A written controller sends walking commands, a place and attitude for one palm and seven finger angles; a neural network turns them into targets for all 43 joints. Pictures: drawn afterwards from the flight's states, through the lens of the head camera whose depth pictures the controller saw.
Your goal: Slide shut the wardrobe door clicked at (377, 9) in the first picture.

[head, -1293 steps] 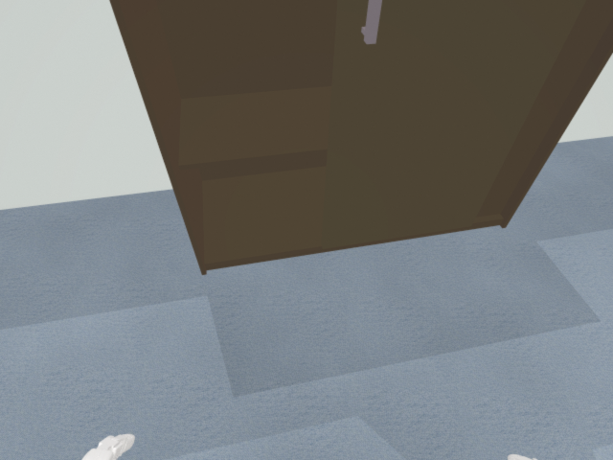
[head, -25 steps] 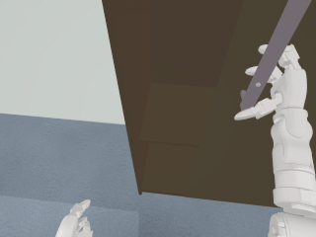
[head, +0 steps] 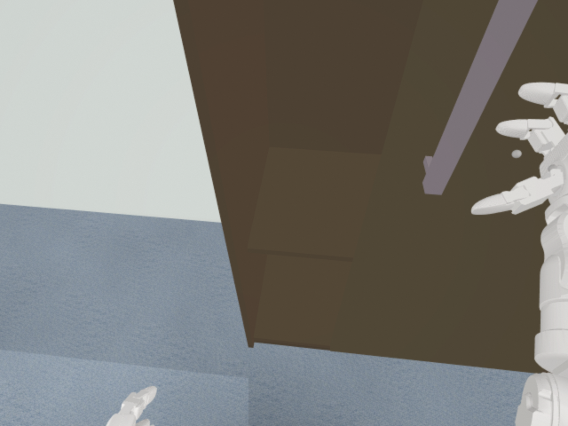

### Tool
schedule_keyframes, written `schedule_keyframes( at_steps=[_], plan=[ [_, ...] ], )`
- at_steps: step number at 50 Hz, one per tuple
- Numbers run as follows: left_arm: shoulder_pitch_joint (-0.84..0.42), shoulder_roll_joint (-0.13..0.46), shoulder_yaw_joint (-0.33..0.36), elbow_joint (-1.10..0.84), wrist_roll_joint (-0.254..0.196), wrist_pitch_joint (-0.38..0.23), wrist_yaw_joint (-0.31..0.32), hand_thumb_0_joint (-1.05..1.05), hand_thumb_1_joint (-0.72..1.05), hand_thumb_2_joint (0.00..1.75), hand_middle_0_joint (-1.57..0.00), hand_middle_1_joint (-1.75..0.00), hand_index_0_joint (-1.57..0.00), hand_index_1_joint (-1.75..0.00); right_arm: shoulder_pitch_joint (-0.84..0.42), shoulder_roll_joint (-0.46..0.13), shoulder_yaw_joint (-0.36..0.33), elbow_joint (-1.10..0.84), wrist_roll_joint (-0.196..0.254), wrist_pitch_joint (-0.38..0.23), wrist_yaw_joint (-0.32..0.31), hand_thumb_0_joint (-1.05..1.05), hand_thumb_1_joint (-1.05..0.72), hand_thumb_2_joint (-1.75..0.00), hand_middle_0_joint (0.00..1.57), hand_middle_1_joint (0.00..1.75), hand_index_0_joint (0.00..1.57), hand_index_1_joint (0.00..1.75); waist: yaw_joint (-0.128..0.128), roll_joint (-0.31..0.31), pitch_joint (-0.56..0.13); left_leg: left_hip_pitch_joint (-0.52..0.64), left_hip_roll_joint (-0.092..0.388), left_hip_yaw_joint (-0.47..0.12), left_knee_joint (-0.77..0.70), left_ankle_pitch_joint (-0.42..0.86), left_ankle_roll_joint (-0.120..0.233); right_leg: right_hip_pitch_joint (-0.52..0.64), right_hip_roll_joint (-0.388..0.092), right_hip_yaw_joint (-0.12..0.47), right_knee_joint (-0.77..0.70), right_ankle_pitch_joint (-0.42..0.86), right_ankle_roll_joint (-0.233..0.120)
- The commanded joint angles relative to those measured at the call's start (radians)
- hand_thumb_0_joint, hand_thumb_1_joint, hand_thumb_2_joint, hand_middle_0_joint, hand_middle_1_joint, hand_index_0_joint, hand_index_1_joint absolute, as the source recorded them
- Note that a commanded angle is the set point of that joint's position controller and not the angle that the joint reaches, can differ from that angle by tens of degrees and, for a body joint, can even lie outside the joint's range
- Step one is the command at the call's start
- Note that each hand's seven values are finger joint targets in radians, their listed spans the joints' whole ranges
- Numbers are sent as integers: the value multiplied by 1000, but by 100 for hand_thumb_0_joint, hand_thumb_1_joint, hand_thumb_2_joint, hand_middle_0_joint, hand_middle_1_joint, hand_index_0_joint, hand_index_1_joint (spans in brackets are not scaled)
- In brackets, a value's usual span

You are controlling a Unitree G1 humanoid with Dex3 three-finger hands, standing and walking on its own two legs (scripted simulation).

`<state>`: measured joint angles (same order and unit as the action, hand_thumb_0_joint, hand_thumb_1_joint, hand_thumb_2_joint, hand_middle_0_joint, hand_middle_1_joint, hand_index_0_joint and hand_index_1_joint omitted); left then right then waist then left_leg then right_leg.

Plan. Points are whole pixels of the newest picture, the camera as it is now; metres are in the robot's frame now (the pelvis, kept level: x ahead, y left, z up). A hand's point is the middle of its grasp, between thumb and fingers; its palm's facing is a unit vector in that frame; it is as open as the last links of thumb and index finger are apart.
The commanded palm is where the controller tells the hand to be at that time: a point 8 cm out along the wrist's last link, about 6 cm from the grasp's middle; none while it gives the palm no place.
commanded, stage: slip the hand off the handle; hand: right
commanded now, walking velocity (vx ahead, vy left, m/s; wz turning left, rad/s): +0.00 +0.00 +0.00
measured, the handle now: (467, 90) +0.45 -0.19 +0.27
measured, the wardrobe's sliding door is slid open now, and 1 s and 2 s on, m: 0.26 0.26 0.26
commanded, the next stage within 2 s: draw the hand back to the body in 0.68 s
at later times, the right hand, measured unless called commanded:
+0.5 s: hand (549, 207) +0.31 -0.25 +0.22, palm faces +0.25 +0.96 -0.11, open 14.7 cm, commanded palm +0.28 -0.28 +0.22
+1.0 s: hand (556, 254) +0.27 -0.25 +0.20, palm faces +0.09 +0.99 -0.09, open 14.7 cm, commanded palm +0.23 -0.28 +0.21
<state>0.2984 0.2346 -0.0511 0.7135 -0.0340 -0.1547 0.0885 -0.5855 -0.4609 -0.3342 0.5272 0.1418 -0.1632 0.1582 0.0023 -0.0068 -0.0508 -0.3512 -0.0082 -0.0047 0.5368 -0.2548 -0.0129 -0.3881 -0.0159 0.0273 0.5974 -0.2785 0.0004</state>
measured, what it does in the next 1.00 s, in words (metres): stands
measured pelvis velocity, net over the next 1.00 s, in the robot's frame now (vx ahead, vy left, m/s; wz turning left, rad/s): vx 0.01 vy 0.01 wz -0.03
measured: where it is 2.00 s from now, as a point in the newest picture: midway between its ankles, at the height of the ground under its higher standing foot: outside the picture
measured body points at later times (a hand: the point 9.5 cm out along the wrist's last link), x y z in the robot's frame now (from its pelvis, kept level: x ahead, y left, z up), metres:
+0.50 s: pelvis +0.01 +0.01 +0.00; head -0.01 +0.02 +0.45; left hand +0.20 +0.23 -0.07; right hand +0.29 -0.30 +0.22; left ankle +0.01 +0.13 -0.73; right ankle +0.02 -0.12 -0.73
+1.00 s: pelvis +0.01 +0.01 +0.00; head -0.02 +0.03 +0.45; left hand +0.21 +0.22 -0.07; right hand +0.25 -0.30 +0.20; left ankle +0.01 +0.13 -0.73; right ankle +0.02 -0.12 -0.73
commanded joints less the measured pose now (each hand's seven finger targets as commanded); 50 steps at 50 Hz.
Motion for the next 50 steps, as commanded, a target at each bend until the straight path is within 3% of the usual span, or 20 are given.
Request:
schedule_keyframes(
  at_steps=[1,3,4,7,10,14,17,19,21,24,27,31,35,40,41,42,43,44,48,50],
  plan=[
    [-51,149,64,-137,2,-62,9,0,90,90,-20,-30,-20,-30,-432,-240,-76,-224,47,-88,19,0,55,-20,25,115,25,115,2,-75,-306,39,-28,23,-73,107,42,174,9,4,-85,142,-19],
    [-55,150,67,-153,4,-64,3,0,90,90,-20,-30,-20,-30,-350,-255,-110,-283,59,-96,19,0,55,-20,25,115,25,115,-26,-85,-340,78,-29,25,-59,156,44,174,12,-2,-78,199,-19],
    [-64,145,70,-169,6,-69,-5,0,90,90,-20,-30,-20,-30,-301,-210,-83,-338,63,-98,20,0,55,-20,25,115,25,115,-34,-98,-358,79,-31,30,-49,167,45,198,11,-3,-76,218,-17],
    [-72,150,74,-180,8,-76,-15,0,90,90,-20,-30,-20,-30,-195,-218,-101,-406,60,-92,7,0,55,-20,25,115,25,115,-49,-79,-323,82,-33,33,-43,187,45,180,6,-6,-76,244,-19],
    [-101,149,71,-192,0,-86,-19,0,90,90,-20,-30,-20,-30,-122,-179,-80,-466,67,-57,-5,0,55,-20,25,115,25,115,-49,-63,-243,60,-30,38,-52,149,42,157,1,-6,-98,191,-19],
    [-139,139,66,-210,0,-101,-15,0,90,90,-20,-30,-20,-30,-51,-166,-96,-599,81,-15,-23,0,55,-20,25,115,25,115,-64,-67,-244,84,-25,36,-57,148,41,172,3,-14,-104,187,-21],
    [-148,139,61,-201,1,-107,-10,0,90,90,-20,-30,-20,-30,16,-196,-143,-637,88,4,-30,0,55,-20,25,115,25,115,-70,-32,-240,98,-25,34,-63,166,37,166,5,-23,-94,194,-23],
    [-167,125,54,-203,-4,-116,-9,0,90,90,-20,-30,-20,-30,17,-128,-85,-663,93,11,-25,0,55,-20,25,115,25,115,-56,-35,-205,76,-25,34,-69,150,34,177,8,-23,-98,169,-24],
    [-177,124,52,-202,-5,-122,-6,0,90,90,-20,-30,-20,-30,42,-134,-83,-701,93,15,-17,0,55,-20,25,115,25,115,-56,-57,-211,80,-23,31,-70,146,33,185,11,-25,-95,161,-25],
    [-181,121,46,-193,-10,-125,2,0,90,90,-20,-30,-20,-30,85,-131,-84,-685,105,32,2,0,55,-20,25,115,25,115,-50,-21,-174,75,-21,26,-89,129,29,170,16,-24,-91,130,-29],
    [-197,116,38,-192,-15,-128,13,0,90,90,-20,-30,-20,-30,48,-109,-47,-723,114,42,27,0,55,-20,25,115,25,115,-42,-65,-161,68,-19,19,-99,116,31,186,22,-23,-88,113,-30],
    [-211,112,35,-198,-11,-138,18,0,90,90,-20,-30,-20,-30,124,-154,-101,-763,129,37,43,0,55,-20,25,115,25,115,-63,-67,-196,112,-13,22,-88,157,31,194,25,-17,-82,150,-29],
    [-219,102,32,-203,-5,-154,9,0,90,90,-20,-30,-20,-30,202,-129,-103,-850,145,25,50,0,55,-20,25,115,25,115,-78,-75,-225,143,-13,31,-67,245,32,220,26,-16,-72,223,-27],
    [-225,109,28,-182,-10,-156,17,0,90,90,-20,-30,-20,-30,221,-119,-105,-791,160,58,50,0,55,-20,25,115,25,115,-69,-36,-121,104,-11,34,-88,182,27,174,24,-13,-85,161,-25],
    [-238,128,24,-186,-30,-152,25,0,90,90,-20,-30,-20,-30,303,-165,-112,-658,178,173,101,0,55,-20,25,115,25,115,-84,-47,-120,144,-6,35,-92,168,32,161,19,-10,-111,121,-27],
    [-254,128,21,-200,-38,-146,33,0,90,90,-20,-30,-20,-30,270,-164,-111,-707,193,225,131,0,55,-20,25,115,25,115,-89,-62,-117,153,-2,31,-111,164,29,166,28,-15,-113,117,-32],
    [-265,128,19,-209,-40,-143,40,0,90,90,-20,-30,-20,-30,206,-206,-130,-759,192,252,141,0,55,-20,25,115,25,115,-85,-64,-128,157,1,30,-112,155,26,170,30,-12,-112,120,-35],
    [-278,125,16,-220,-41,-147,43,0,90,90,-20,-30,-20,-30,192,-193,-121,-776,197,280,153,0,55,-20,25,115,25,115,-86,-58,-136,159,1,33,-109,158,27,179,30,-6,-112,129,-36],
    [-302,124,3,-245,-48,-173,34,0,90,90,-20,-30,-20,-30,237,-236,-173,-879,247,394,208,0,55,-20,25,115,25,115,-105,-72,-238,219,-3,46,-88,268,29,241,35,-1,-102,229,-43],
    [-292,116,2,-247,-45,-188,27,0,90,90,-20,-30,-20,-30,261,-225,-189,-938,267,393,213,0,55,-20,25,115,25,115,-104,-55,-250,213,-9,54,-81,288,26,264,35,2,-93,253,-40]
  ],
)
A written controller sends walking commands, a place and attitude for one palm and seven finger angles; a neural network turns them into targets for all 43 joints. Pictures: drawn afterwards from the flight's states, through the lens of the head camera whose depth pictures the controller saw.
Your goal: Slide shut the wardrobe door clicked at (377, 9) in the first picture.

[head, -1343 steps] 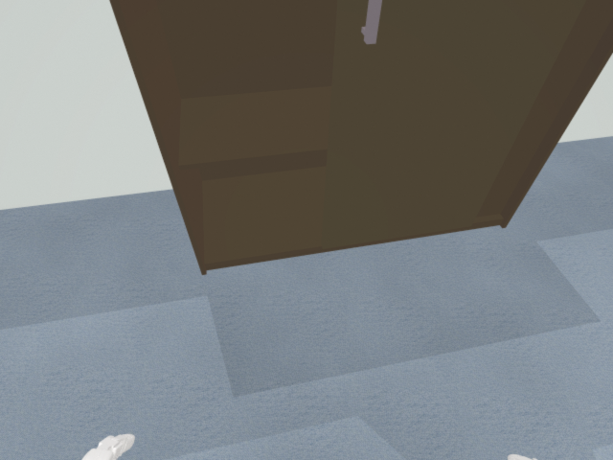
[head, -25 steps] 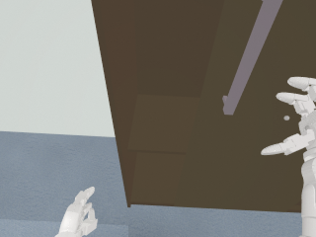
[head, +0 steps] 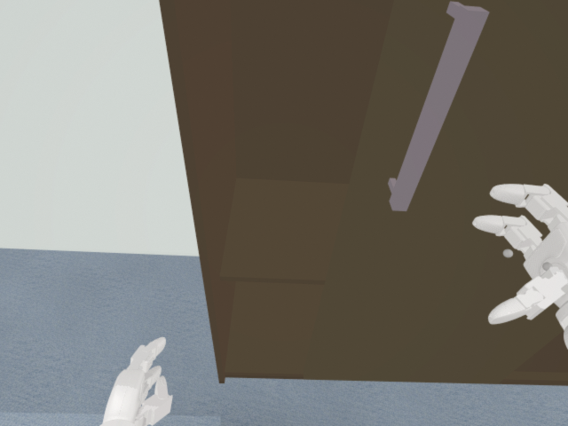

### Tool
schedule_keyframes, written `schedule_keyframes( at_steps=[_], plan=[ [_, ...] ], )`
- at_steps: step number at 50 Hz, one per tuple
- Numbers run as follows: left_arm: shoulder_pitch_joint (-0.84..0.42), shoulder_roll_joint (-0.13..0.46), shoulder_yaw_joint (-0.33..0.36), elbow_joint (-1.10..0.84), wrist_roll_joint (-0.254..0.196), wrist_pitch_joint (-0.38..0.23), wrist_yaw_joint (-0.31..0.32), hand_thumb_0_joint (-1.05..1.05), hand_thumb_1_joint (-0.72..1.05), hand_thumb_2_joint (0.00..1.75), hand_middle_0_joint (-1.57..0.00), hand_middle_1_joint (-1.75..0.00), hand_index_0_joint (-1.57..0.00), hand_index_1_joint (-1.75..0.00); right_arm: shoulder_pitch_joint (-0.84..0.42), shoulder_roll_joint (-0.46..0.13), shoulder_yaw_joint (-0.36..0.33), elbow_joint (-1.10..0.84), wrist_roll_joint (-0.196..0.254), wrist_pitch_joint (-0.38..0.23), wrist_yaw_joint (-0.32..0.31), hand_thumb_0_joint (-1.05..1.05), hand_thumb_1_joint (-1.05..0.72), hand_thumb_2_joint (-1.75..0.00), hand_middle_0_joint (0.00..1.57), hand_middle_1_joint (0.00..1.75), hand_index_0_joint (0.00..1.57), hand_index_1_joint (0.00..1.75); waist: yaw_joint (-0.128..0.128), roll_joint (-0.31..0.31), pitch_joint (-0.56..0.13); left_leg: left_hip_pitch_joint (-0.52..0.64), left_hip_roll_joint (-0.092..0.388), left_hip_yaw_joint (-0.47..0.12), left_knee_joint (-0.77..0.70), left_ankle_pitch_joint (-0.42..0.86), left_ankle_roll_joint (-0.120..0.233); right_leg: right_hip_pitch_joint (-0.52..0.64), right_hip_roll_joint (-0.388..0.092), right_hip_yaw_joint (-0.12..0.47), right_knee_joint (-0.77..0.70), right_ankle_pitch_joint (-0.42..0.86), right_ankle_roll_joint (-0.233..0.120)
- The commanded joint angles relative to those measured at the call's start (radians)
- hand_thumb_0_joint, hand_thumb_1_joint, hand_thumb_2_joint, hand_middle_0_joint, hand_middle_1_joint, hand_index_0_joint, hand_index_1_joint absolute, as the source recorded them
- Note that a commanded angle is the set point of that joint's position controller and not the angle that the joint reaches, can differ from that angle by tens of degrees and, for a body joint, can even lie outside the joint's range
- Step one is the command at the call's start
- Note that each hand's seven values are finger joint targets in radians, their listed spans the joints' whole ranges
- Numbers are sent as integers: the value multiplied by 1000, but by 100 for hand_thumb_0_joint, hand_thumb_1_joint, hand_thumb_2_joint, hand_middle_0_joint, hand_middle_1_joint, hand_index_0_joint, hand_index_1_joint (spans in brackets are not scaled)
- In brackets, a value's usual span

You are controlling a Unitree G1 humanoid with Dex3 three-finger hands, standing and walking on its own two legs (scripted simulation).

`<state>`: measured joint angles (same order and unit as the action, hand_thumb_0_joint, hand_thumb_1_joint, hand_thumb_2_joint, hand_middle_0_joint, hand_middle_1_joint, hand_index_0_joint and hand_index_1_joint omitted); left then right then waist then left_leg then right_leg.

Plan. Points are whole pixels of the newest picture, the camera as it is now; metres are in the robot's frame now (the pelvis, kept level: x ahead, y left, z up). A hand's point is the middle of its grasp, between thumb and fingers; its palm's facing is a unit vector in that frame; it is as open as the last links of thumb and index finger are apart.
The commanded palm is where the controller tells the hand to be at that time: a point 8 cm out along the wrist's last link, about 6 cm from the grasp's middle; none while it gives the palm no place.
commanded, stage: draw the hand back to the body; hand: right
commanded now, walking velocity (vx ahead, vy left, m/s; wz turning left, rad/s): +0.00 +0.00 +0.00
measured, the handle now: (423, 120) +0.44 -0.19 +0.26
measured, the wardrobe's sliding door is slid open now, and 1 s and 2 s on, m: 0.26 0.26 0.26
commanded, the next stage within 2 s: step back with the hand held close in 1.38 s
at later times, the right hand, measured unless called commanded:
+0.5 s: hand (553, 295) +0.21 -0.27 +0.19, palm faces +0.37 +0.90 -0.22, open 13.6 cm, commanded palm +0.17 -0.30 +0.19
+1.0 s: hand (559, 320) +0.19 -0.29 +0.17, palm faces +0.40 +0.84 -0.36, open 8.8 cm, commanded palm +0.15 -0.32 +0.18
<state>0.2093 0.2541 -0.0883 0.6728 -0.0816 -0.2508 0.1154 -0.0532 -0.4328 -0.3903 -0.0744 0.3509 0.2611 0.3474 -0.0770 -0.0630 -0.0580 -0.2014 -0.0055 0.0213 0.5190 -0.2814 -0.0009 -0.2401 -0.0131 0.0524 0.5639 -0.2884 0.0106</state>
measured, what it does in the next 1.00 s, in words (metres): stands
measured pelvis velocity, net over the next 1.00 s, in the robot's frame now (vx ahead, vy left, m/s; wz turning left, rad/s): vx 0.00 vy -0.03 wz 0.04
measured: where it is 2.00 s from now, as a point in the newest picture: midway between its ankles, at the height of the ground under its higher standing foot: outside the picture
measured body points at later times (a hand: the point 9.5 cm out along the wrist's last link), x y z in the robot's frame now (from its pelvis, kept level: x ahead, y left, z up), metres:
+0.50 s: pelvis -0.02 -0.01 +0.00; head -0.05 -0.01 +0.45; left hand +0.18 +0.19 -0.06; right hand +0.18 -0.32 +0.21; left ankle +0.00 +0.12 -0.73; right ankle +0.01 -0.13 -0.73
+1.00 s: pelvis +0.00 -0.03 +0.01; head -0.03 -0.02 +0.46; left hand +0.17 +0.20 -0.07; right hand +0.17 -0.33 +0.19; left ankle +0.00 +0.12 -0.73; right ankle +0.01 -0.13 -0.73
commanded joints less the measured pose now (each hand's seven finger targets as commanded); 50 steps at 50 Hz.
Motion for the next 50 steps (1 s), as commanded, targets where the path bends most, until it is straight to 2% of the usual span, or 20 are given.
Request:
schedule_keyframes(
  at_steps=[1,4,7,10,12,14,15,16,17,18,19,21,24,30,31,32,35,37,39,50],
  plan=[
    [-193,98,39,-200,4,-96,-3,0,90,90,-20,-30,-20,-30,-244,-248,-140,-318,62,-37,21,0,55,-20,25,115,25,115,-21,15,-221,49,-16,30,-64,306,13,109,32,-22,-60,259,-48],
    [-182,103,42,-174,3,-101,-13,0,90,90,-20,-30,-20,-30,-172,-200,-130,-242,66,-44,-2,0,55,-20,25,115,25,115,-15,44,-98,-14,-18,33,-85,217,11,64,27,-21,-71,185,-43],
    [-186,111,47,-167,-2,-89,-14,0,90,90,-20,-30,-20,-30,-163,-180,-97,-221,44,-7,-10,0,55,-20,25,115,25,115,-11,22,-40,-51,-18,28,-98,136,13,45,23,-22,-81,131,-44],
    [-201,108,48,-192,-4,-85,-12,0,90,90,-20,-30,-20,-30,-188,-185,-72,-308,24,15,-16,0,55,-20,25,115,25,115,-8,-36,-71,-49,-12,23,-94,105,14,68,24,-18,-86,112,-45],
    [-209,100,42,-194,-2,-88,-12,0,90,90,-20,-30,-20,-30,-208,-181,-57,-376,14,2,-22,0,48,-24,25,111,25,111,-3,-56,-80,-43,-17,22,-99,90,15,79,24,-17,-83,108,-46],
    [-202,98,41,-199,3,-98,-9,0,90,90,-20,-30,-20,-30,-202,-190,-66,-440,15,-31,-31,0,41,-27,25,107,25,107,-3,-78,-114,-32,-18,25,-94,92,18,108,21,-10,-87,113,-43],
    [-196,99,39,-196,5,-101,-7,0,90,90,-20,-30,-20,-30,-190,-191,-71,-457,17,-47,-36,0,37,-29,24,104,24,104,-3,-54,-122,-26,-22,31,-91,95,17,109,20,-4,-89,117,-41],
    [-173,91,69,-183,65,-99,-31,0,90,90,-20,-30,-20,-30,-169,-262,-103,-586,-135,-198,-215,0,33,-31,24,102,24,102,-14,5,-34,-47,-21,-6,-171,79,15,41,30,-15,-89,110,-32],
    [-161,93,65,-159,67,-95,-41,0,90,90,-20,-30,-20,-30,-52,-227,-98,-491,-147,-244,-290,0,30,-32,24,100,24,100,-3,41,6,-61,-13,-10,-184,13,22,20,17,-16,-98,45,-23],
    [-174,88,57,-164,63,-84,-43,0,90,90,-20,-30,-20,-30,1,-127,-28,-443,-152,-264,-314,0,26,-34,24,98,24,98,11,71,45,-74,-6,-6,-181,-6,22,8,13,-13,-105,11,-23],
    [-166,84,65,-158,61,-65,-45,0,90,90,-20,-30,-20,-30,33,-119,-26,-430,-170,-291,-339,0,22,-36,24,96,24,96,14,73,37,-66,-2,-8,-181,-22,21,22,6,-17,-108,-10,-24],
    [-168,77,70,-157,61,-42,-45,0,90,90,-20,-30,-20,-30,43,-122,-28,-435,-190,-343,-373,0,15,-39,24,92,24,92,11,-41,4,-36,8,-15,-175,-20,24,49,6,-30,-123,-29,-23],
    [-165,76,77,-156,65,-16,-41,0,90,90,-20,-30,-20,-30,64,-105,-6,-403,-215,-392,-406,0,4,-44,23,85,23,85,14,-41,1,-13,14,-17,-183,-39,24,53,4,-31,-152,-61,-24],
    [-159,84,94,-154,84,-6,-42,0,90,90,-20,-30,-20,-30,132,-114,3,-476,-265,-457,-438,0,-17,-55,22,73,22,73,4,-17,-55,50,9,-11,-169,61,30,105,-9,-17,-184,43,-28],
    [-159,81,96,-154,85,-7,-44,0,90,90,-20,-30,-20,-30,152,-111,5,-489,-271,-463,-441,0,-21,-57,22,70,22,70,2,-43,-57,55,8,-10,-166,78,31,114,-11,-18,-189,61,-26],
    [-154,83,97,-153,88,-8,-44,0,90,90,-20,-30,-20,-30,173,-133,-12,-496,-273,-465,-444,0,-25,-58,22,68,22,68,-2,-12,-50,64,6,-10,-174,86,30,109,-10,-15,-192,72,-27],
    [-153,83,103,-151,88,-5,-46,0,90,90,-20,-30,-20,-30,231,-124,-21,-491,-278,-473,-443,0,-36,-64,22,62,22,62,-3,-3,-13,66,5,-3,-168,109,31,98,-18,-12,-205,99,-22],
    [-147,80,104,-150,87,1,-49,0,90,90,-20,-30,-20,-30,272,-130,-36,-478,-279,-472,-442,0,-43,-67,22,58,22,58,-7,-34,17,70,3,-5,-174,119,32,88,-17,-14,-211,114,-16],
    [-146,78,105,-153,85,11,-49,0,90,90,-20,-30,-20,-30,309,-115,-41,-452,-274,-471,-438,0,-50,-71,21,53,21,53,-6,-13,46,60,4,-3,-170,120,31,81,-23,-17,-213,118,-14],
    [-127,80,117,-172,90,32,-48,0,90,90,-20,-30,-20,-30,397,-120,-58,-522,-273,-470,-431,0,-90,-90,20,30,20,30,-4,-18,1,76,3,-5,-178,163,27,118,-21,-34,-192,179,-17]
  ],
)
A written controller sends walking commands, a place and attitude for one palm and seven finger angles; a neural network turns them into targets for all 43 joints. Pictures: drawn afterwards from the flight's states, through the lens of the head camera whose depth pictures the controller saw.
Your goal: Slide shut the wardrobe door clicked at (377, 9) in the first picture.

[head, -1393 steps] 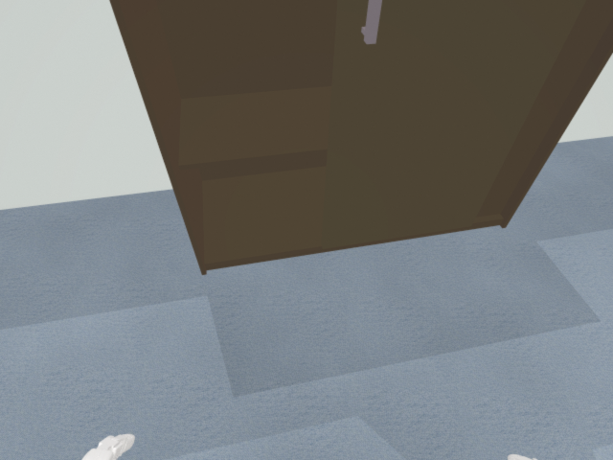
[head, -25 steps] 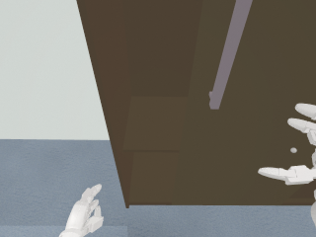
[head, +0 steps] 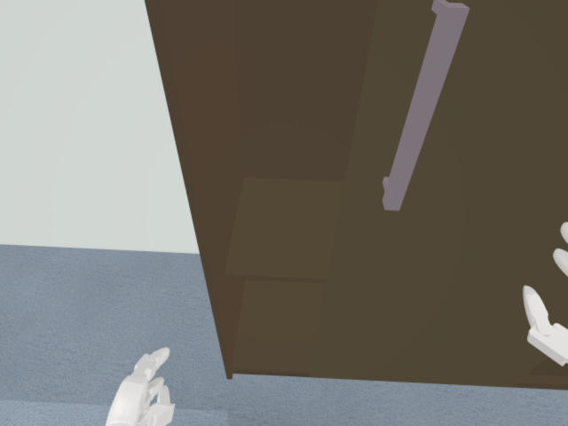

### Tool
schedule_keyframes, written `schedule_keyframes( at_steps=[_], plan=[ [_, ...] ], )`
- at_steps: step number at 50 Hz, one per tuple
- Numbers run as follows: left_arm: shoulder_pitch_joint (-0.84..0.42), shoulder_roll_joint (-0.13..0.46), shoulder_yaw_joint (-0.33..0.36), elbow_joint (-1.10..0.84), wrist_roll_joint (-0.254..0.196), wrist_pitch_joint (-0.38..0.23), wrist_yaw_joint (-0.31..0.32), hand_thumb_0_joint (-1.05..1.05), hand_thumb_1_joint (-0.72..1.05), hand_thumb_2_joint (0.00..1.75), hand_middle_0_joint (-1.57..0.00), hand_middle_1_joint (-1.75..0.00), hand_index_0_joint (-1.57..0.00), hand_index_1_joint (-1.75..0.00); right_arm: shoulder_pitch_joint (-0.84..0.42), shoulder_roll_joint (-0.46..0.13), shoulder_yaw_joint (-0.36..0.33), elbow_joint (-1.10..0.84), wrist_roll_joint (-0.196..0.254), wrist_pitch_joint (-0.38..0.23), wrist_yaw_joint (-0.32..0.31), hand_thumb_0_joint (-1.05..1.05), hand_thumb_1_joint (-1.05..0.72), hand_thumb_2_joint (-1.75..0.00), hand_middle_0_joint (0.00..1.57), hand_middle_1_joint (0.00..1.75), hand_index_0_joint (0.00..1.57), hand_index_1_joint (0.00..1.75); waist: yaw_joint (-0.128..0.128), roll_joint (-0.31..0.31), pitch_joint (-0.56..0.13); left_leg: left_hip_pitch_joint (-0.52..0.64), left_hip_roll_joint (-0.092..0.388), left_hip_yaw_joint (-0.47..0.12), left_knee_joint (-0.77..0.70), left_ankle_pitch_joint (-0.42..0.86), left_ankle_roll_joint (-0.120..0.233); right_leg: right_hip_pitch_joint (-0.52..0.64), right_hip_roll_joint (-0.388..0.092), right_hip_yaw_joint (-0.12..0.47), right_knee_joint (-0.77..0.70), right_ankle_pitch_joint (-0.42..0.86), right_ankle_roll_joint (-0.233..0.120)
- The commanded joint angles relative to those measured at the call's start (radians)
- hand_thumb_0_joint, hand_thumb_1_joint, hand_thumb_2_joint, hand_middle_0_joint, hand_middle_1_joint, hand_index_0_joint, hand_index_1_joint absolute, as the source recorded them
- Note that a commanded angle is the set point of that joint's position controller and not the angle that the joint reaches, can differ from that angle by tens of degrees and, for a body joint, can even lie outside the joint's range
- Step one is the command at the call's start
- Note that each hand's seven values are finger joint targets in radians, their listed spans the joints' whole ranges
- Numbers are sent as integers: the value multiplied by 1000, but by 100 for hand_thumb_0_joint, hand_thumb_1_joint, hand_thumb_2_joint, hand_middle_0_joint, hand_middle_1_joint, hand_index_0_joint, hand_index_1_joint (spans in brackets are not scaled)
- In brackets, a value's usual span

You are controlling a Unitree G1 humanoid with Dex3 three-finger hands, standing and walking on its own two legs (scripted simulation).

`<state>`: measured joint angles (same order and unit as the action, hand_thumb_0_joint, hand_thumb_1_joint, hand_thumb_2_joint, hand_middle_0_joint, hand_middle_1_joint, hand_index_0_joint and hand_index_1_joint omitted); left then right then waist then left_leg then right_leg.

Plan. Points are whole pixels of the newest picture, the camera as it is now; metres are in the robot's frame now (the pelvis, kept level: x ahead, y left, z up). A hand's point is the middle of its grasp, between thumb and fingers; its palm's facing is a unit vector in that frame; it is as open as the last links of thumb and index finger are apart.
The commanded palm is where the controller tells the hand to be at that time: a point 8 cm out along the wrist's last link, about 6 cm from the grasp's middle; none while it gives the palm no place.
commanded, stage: draw the hand back to the body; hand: right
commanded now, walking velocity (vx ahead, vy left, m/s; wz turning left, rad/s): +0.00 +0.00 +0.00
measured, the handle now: (412, 118) +0.44 -0.18 +0.26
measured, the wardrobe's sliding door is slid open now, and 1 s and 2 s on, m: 0.26 0.26 0.26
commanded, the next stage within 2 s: step back with the hand held close in 0.38 s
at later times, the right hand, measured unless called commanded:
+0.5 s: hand (530, 325) +0.18 -0.25 +0.16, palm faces +0.44 +0.82 -0.36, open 7.4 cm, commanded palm +0.14 -0.29 +0.17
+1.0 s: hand out of the picture +0.16 -0.28 +0.16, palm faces +0.37 +0.78 -0.51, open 7.4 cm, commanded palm +0.11 -0.32 +0.17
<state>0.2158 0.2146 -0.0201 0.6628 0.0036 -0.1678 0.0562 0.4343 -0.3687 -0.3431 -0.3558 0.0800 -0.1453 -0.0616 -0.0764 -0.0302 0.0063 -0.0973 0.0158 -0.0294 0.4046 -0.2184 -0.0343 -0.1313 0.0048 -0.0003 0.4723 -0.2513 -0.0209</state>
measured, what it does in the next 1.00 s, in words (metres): stands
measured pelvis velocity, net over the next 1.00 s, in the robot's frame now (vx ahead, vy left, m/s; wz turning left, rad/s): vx -0.04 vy -0.02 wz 0.03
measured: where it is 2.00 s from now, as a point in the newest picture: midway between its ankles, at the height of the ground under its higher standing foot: outside the picture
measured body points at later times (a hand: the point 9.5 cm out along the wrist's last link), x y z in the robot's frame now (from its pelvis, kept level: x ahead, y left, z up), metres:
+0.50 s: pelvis +0.00 +0.01 +0.00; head -0.03 +0.02 +0.45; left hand +0.19 +0.23 -0.07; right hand +0.16 -0.29 +0.18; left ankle +0.01 +0.15 -0.74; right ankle +0.01 -0.10 -0.74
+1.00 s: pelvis -0.04 -0.02 -0.01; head -0.02 -0.04 +0.44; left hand +0.13 +0.21 -0.08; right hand +0.14 -0.32 +0.19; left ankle +0.01 +0.15 -0.74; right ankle +0.01 -0.10 -0.74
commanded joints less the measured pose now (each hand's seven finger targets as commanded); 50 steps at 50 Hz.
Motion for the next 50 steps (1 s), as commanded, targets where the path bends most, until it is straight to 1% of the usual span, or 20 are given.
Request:
schedule_keyframes(
  at_steps=[1,3,5,11,16,19,20,22,24,25,26,27,28,30,32,36,39,42,46,50],
  plan=[
    [-134,119,47,-161,5,-50,12,0,90,90,-20,-30,-20,-30,-105,-181,-97,-248,-5,-63,-23,0,-90,-90,20,30,20,30,-3,-56,-67,-31,-19,46,-65,94,60,13,-36,20,-101,138,15],
    [-137,119,45,-159,8,-54,16,0,90,90,-20,-30,-20,-30,-144,-186,-92,-268,-9,-63,-28,0,-90,-90,20,30,20,30,3,-90,-46,-40,-18,44,-75,80,61,11,-34,21,-101,119,17],
    [-134,117,45,-156,9,-54,20,0,90,90,-20,-30,-20,-30,-146,-183,-91,-256,-12,-59,-33,0,-90,-90,20,30,20,30,3,-83,-46,-42,-18,44,-79,79,62,19,-30,19,-98,120,13],
    [-139,115,44,-155,11,-46,22,0,90,90,-20,-30,-20,-30,-125,-170,-92,-212,-8,-48,-29,0,-90,-90,20,30,20,30,0,-14,-48,-30,-17,46,-85,102,60,29,-29,12,-92,155,7],
    [-147,112,44,-158,10,-36,19,0,90,90,-20,-30,-20,-30,-121,-169,-89,-214,-9,-44,-25,0,-90,-90,20,30,20,30,-3,-47,-49,-24,-13,41,-89,111,59,32,-28,2,-90,163,4],
    [-150,110,41,-161,10,-35,20,0,90,90,-20,-30,-20,-30,-119,-174,-94,-204,-5,-42,-27,0,-90,-90,20,30,20,30,-4,-27,-24,-29,-15,42,-100,75,58,16,-29,10,-100,128,5],
    [-150,110,44,-163,10,-35,20,0,90,90,-20,-30,-20,-30,-114,-178,-98,-212,-6,-44,-26,0,-90,-90,20,30,20,30,-5,-15,-39,-26,-16,41,-102,77,58,24,-29,8,-96,132,2],
    [-149,109,45,-165,9,-40,22,0,90,90,-20,-30,-20,-30,-129,-198,-109,-243,-10,-48,-27,0,-90,-90,20,30,20,30,-9,-58,-54,-13,-17,36,-106,86,60,31,-24,3,-95,144,5],
    [-148,107,44,-161,13,-43,23,0,90,90,-20,-30,-20,-30,-104,-190,-113,-226,-9,-50,-29,0,-90,-90,20,30,20,30,-8,-39,-48,-15,-14,40,-105,96,60,28,-24,1,-93,149,3],
    [-152,110,44,-163,12,-44,22,0,90,90,-20,-30,-20,-30,-158,-206,-117,-271,-10,-54,-30,0,-90,-90,20,30,20,30,-7,-56,-60,-12,-15,35,-107,99,61,36,-22,4,-92,153,3],
    [-154,98,19,-187,-4,-28,21,0,90,90,-20,-30,-20,-30,-327,-348,-257,-342,-25,-108,-51,0,-90,-90,20,30,20,30,26,-34,48,-148,21,-100,-176,174,62,-38,-21,-6,-68,29,-15],
    [-140,77,15,-162,2,-18,25,0,90,90,-20,-30,-20,-30,-332,-330,-243,-301,-28,-135,-49,0,-90,-90,20,30,20,30,36,-8,66,-163,46,-107,-188,161,66,-59,-9,13,-59,-11,-13],
    [-147,76,17,-140,10,-9,25,0,90,90,-20,-30,-20,-30,-183,-243,-184,-193,-36,-124,-43,0,-90,-90,20,30,20,30,40,35,79,-204,50,-117,-197,167,66,-42,-7,9,-43,-1,-17],
    [-131,99,37,-162,12,7,17,0,90,90,-20,-30,-20,-30,-84,-178,-129,-168,-47,-116,-34,0,-90,-90,20,30,20,30,36,51,-21,-176,57,-103,-162,236,59,-6,-15,-6,-32,68,-20],
    [-136,106,46,-187,12,13,21,0,90,90,-20,-30,-20,-30,-43,-153,-103,-195,-47,-125,-32,0,-90,-90,20,30,20,30,32,-16,-90,-131,51,-73,-118,280,50,1,-26,-12,-61,133,-20],
    [-127,113,62,-219,2,35,23,0,90,90,-20,-30,-20,-30,38,-202,-161,-240,-47,-132,-47,0,-90,-90,20,30,20,30,29,42,-196,-68,37,-38,-48,347,30,-12,-51,-2,-76,239,-24],
    [-130,107,61,-236,2,47,27,0,90,90,-20,-30,-20,-30,68,-239,-208,-295,-48,-146,-56,0,-90,-90,20,30,20,30,26,31,-201,-42,23,-16,4,344,23,-63,-64,16,-94,269,-28],
    [-135,114,66,-255,4,48,33,0,90,90,-20,-30,-20,-30,60,-272,-243,-358,-51,-161,-62,0,-90,-90,20,30,20,30,22,-40,-191,8,2,-10,65,332,17,-151,-81,42,-118,231,-42],
    [-110,125,72,-254,3,29,29,0,90,90,-20,-30,-20,-30,57,-238,-239,-365,-62,-179,-64,0,-90,-90,20,30,20,30,28,-143,-147,54,-19,2,177,263,15,-295,-125,80,-173,52,-65],
    [-83,132,77,-239,-1,4,23,0,90,90,-20,-30,-20,-30,34,-197,-211,-325,-74,-187,-65,0,-90,-90,20,30,20,30,42,-100,-87,25,-8,-20,195,179,22,-404,-139,100,-171,-201,-79]
  ],
)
